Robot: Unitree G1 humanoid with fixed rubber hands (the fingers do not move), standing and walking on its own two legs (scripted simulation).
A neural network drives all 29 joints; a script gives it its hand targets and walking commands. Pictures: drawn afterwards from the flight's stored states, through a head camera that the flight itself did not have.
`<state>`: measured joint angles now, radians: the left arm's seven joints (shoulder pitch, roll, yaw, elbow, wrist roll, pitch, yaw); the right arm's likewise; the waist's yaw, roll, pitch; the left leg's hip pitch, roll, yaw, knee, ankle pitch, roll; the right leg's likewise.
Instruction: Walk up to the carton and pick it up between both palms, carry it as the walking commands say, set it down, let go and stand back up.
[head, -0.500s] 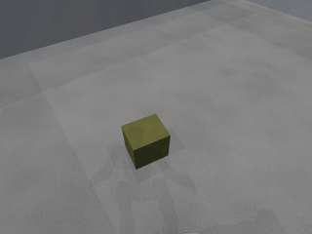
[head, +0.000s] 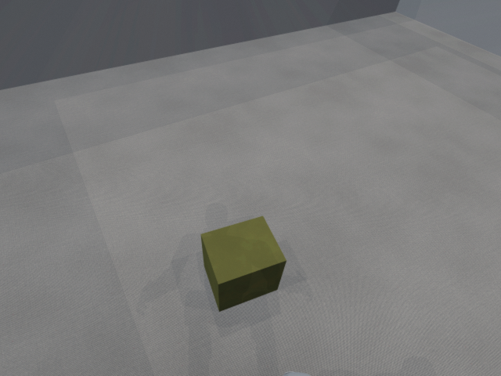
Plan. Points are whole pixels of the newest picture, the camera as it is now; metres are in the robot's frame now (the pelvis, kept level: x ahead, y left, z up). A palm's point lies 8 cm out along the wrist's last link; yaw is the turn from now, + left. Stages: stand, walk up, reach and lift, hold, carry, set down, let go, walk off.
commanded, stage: walk up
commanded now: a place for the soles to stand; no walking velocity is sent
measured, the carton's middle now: (241, 263) +0.65 -0.02 -0.63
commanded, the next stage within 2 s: none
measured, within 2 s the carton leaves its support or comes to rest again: neither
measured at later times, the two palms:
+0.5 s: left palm (58, 365) +0.19 +0.31 -0.10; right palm (429, 357) +0.19 -0.33 -0.11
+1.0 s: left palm (80, 335) +0.23 +0.28 -0.09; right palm (419, 312) +0.26 -0.33 -0.09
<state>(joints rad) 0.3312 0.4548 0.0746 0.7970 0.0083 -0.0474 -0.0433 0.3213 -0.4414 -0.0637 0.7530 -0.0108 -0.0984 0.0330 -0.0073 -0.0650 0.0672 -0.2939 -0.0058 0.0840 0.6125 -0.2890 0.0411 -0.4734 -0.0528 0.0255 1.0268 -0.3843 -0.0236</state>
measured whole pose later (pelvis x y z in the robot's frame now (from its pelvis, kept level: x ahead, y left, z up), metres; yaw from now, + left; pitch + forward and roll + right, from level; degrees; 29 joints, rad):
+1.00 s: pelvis +0.14 -0.03 +0.02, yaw +0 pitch -2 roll +0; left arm 0.08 0.38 -0.01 1.07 0.00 -0.04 0.01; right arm 0.00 -0.38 0.00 1.10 0.00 -0.02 0.01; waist 0.01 0.01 0.07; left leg -0.15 0.02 0.04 0.40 -0.21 -0.01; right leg -0.15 -0.02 -0.03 0.40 -0.21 0.01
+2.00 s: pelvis +0.24 -0.17 -0.01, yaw +17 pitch -2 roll +1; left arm 0.26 0.41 0.06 0.86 0.00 -0.02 -0.02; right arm 0.19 -0.42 -0.04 0.86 -0.02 -0.05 -0.01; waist 0.03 -0.03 0.09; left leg -0.35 -0.05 0.01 0.72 -0.33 0.04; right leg -0.32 -0.06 -0.05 0.73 -0.40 -0.03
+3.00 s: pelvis +0.25 -0.15 +0.02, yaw +27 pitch -2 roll +0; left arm 0.12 0.39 0.01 1.06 0.01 -0.05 0.01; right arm 0.03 -0.37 -0.01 1.09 -0.01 -0.01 0.02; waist 0.02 0.00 0.05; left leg -0.20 -0.06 -0.05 0.41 -0.19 0.04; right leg -0.11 -0.04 -0.03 0.38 -0.24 0.03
